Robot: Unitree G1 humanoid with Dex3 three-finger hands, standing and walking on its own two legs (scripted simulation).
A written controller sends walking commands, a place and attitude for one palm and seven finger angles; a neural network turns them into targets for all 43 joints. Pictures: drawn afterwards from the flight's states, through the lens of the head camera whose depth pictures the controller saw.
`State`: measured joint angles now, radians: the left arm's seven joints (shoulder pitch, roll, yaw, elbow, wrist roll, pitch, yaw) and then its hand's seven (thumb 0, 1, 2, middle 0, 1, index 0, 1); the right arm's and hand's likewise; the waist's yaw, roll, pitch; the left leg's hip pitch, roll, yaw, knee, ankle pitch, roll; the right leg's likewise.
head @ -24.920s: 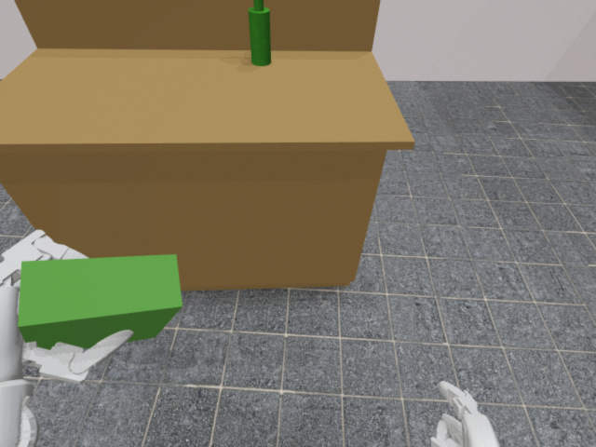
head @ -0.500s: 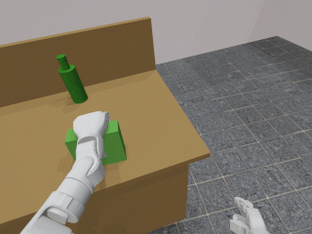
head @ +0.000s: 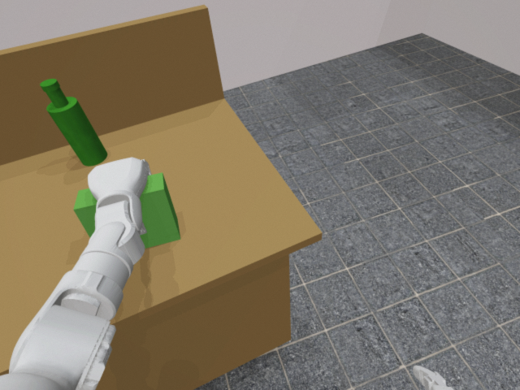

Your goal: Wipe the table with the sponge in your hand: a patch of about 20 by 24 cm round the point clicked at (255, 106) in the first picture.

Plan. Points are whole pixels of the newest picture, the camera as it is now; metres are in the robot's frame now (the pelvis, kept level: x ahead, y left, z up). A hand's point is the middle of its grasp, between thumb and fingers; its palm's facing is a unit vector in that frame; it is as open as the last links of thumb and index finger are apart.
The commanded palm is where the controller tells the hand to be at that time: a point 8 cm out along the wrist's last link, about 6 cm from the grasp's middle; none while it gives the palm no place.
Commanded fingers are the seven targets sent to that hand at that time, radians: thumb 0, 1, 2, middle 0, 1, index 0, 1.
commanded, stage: wipe forward along the third lane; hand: left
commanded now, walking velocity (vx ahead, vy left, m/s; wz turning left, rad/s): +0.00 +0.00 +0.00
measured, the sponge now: (135, 224) +0.39 +0.26 +0.04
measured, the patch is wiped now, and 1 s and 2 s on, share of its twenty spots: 0.80 0.90 0.90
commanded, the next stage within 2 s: wipe back along the third lane in 0.64 s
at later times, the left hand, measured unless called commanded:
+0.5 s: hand (126, 179) +0.46 +0.28 +0.08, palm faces -0.08 -0.01 -1.00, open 9.8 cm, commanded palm +0.43 +0.29 +0.11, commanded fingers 0.00 0.10 1.30 -1.20 -1.60 -1.20 -1.60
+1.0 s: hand (121, 175) +0.47 +0.30 +0.08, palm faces -0.03 -0.01 -1.00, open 9.8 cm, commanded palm +0.43 +0.29 +0.11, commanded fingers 0.00 0.10 1.30 -1.20 -1.60 -1.20 -1.60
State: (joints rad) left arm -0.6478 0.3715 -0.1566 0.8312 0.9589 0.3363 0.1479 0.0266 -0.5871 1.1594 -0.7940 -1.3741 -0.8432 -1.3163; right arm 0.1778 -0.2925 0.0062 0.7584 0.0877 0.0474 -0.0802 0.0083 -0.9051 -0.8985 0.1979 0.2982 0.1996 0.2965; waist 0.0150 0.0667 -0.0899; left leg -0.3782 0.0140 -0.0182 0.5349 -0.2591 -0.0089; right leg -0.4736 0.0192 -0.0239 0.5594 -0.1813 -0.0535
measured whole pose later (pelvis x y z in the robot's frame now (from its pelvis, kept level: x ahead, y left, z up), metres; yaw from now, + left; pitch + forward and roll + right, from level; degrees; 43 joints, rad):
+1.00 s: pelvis +0.03 +0.04 +0.00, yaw -2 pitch +11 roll +0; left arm -0.77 0.41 -0.11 1.02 0.97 0.29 0.24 0.01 -0.58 1.16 -0.78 -1.39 -0.82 -1.38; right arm 0.24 -0.27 0.00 0.78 0.08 0.06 -0.03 0.01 -0.90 -0.90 0.20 0.30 0.20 0.30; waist -0.01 0.05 -0.14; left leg -0.43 -0.01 0.01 0.52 -0.29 0.01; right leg -0.50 0.01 0.01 0.49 -0.18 0.00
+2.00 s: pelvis +0.07 +0.05 +0.00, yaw +0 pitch +2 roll +0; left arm -0.23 0.27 -0.40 0.15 1.01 0.67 0.14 0.04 -0.44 1.05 -0.68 -1.43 -0.75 -1.41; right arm 0.00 -0.25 0.05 0.66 0.10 0.19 0.07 0.01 -0.91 -0.90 0.20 0.30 0.20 0.30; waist 0.09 0.09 -0.11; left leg -0.19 -0.02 -0.01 0.52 -0.35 0.03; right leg -0.28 -0.01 0.00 0.52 -0.27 0.01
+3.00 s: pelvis +0.05 +0.02 +0.01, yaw -2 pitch +0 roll +1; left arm -0.08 0.28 -0.32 0.04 0.99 0.64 0.15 0.02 -0.44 1.05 -0.68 -1.44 -0.75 -1.40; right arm 0.02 -0.28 0.03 0.67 0.10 0.14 0.04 0.01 -0.91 -0.90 0.20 0.30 0.20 0.30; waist 0.08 0.10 -0.09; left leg -0.16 0.01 0.01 0.49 -0.32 -0.01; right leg -0.28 0.03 0.01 0.53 -0.25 -0.03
